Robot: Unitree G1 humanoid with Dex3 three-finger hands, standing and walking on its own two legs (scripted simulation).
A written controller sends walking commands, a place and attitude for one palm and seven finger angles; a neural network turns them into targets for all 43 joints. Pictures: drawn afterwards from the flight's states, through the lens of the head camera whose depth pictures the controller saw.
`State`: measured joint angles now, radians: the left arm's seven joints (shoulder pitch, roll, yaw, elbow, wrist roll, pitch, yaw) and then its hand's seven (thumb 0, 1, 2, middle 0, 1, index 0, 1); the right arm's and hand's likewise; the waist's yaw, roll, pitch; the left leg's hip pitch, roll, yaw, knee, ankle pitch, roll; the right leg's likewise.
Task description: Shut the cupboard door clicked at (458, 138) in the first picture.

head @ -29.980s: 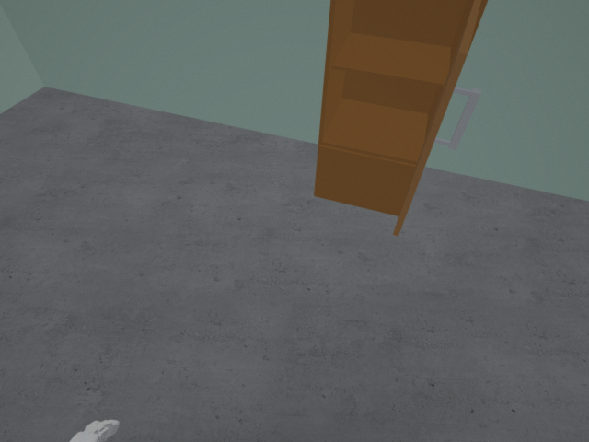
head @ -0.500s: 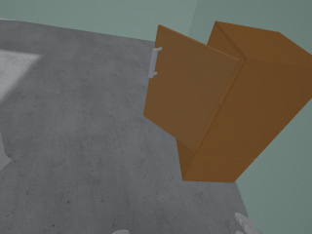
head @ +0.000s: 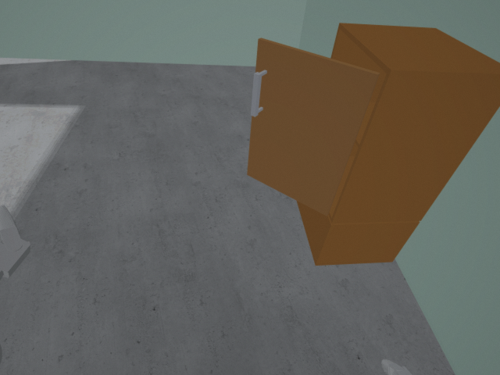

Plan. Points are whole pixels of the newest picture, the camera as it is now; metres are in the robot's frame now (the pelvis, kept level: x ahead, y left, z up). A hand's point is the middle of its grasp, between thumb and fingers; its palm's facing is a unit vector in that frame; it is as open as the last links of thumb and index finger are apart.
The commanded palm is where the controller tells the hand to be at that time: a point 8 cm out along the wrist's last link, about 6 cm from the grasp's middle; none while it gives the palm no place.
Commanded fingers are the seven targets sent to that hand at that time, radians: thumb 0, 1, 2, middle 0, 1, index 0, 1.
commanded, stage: stop stepping back and stand still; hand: left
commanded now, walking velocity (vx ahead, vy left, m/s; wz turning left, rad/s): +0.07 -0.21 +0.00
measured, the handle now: (259, 93) +1.03 +0.02 +0.00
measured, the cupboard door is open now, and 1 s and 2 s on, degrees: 49 49 49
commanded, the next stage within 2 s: let the arm hang, fingers relaxed in 0.24 s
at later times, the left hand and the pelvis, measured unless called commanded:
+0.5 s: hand (100, 341) +0.20 +0.26 -0.07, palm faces +0.15 -0.92 -0.36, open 7.4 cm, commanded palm none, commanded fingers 0.00 0.90 0.90 -0.20 -0.30 -0.20 -0.30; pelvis +0.01 +0.02 -0.03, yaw +4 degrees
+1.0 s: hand out of the picture +0.00 +0.19 -0.17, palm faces +0.05 -0.98 -0.20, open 7.3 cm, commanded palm none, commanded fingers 0.00 0.90 0.90 -0.20 -0.30 -0.20 -0.30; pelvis +0.03 +0.01 +0.01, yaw +2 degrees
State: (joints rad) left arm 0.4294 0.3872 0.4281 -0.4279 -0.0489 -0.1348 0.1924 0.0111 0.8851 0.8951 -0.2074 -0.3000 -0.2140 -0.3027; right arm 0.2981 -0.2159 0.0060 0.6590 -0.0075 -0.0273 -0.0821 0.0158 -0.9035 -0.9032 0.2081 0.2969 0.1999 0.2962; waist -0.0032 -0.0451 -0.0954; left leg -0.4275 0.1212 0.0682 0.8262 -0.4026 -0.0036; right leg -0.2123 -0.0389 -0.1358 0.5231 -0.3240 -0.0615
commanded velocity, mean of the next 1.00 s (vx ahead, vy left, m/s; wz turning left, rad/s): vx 0.01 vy -0.05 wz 0.00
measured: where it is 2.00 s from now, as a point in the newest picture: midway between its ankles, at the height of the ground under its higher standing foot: outside the picture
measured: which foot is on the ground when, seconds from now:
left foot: up 0.00-0.02, down 0.04-1.00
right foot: down 0.00-0.04, up 0.06-0.30, down 0.32-1.00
